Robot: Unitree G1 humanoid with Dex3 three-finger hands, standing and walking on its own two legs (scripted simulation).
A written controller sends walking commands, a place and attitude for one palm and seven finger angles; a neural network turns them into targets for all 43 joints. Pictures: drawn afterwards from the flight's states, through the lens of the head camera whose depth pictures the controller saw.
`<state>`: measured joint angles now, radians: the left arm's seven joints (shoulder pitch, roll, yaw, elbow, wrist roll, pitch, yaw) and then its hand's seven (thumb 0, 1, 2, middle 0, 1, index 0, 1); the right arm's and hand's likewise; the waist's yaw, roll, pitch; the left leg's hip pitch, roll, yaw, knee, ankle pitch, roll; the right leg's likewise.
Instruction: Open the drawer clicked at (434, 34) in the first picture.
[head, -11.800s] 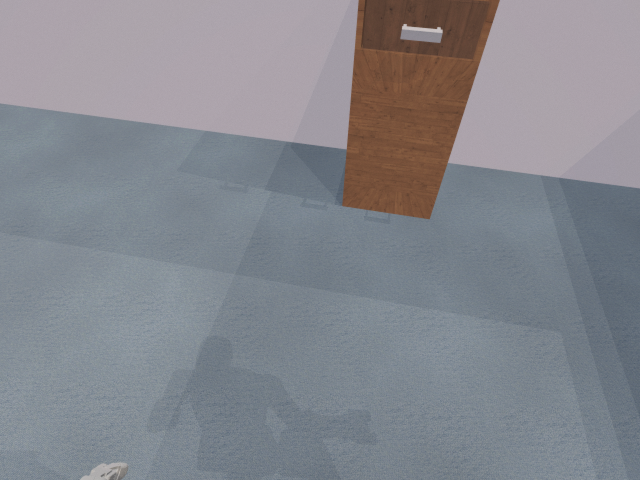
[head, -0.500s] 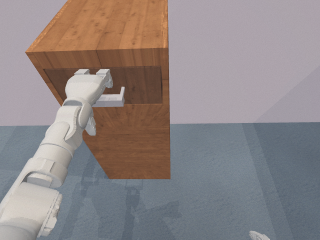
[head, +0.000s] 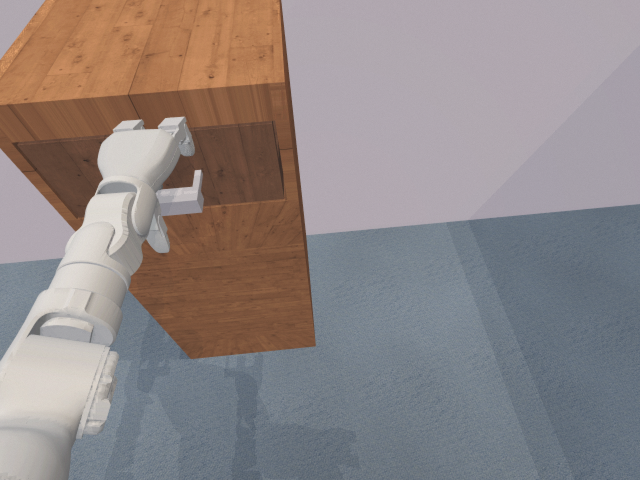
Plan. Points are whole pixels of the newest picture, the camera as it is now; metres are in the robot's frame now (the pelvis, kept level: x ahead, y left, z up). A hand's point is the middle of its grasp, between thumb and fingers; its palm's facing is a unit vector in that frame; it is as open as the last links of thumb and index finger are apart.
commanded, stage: move the hooked fingers above the handle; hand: left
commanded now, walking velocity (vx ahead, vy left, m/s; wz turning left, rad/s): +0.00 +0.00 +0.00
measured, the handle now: (162, 191) +0.52 +0.23 +0.04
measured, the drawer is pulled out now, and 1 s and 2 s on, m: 0.00 0.00 0.00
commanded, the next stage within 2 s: lower the fingers behind the handle in 0.56 s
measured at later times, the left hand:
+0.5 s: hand (147, 187) +0.47 +0.22 +0.11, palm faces +0.01 -0.01 -1.00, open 13.8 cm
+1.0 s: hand (150, 200) +0.47 +0.23 +0.08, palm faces -0.01 -0.01 -1.00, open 13.8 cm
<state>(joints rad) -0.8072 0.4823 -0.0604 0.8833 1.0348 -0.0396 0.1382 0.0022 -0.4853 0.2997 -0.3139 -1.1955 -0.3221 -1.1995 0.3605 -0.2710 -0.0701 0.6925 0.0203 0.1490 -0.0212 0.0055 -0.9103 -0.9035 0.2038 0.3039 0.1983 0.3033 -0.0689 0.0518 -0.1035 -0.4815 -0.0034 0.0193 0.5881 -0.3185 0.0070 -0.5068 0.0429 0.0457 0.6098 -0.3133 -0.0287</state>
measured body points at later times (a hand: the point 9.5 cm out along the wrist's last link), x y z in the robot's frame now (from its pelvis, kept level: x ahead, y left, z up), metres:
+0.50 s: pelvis -0.01 +0.01 +0.00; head +0.05 -0.01 +0.45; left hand +0.46 +0.22 +0.16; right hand +0.09 -0.26 -0.13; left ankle -0.03 +0.12 -0.73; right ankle -0.02 -0.10 -0.73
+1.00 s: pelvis +0.00 +0.01 +0.00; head +0.06 -0.01 +0.44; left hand +0.46 +0.22 +0.13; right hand +0.04 -0.26 -0.14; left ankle -0.03 +0.12 -0.73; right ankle -0.02 -0.10 -0.73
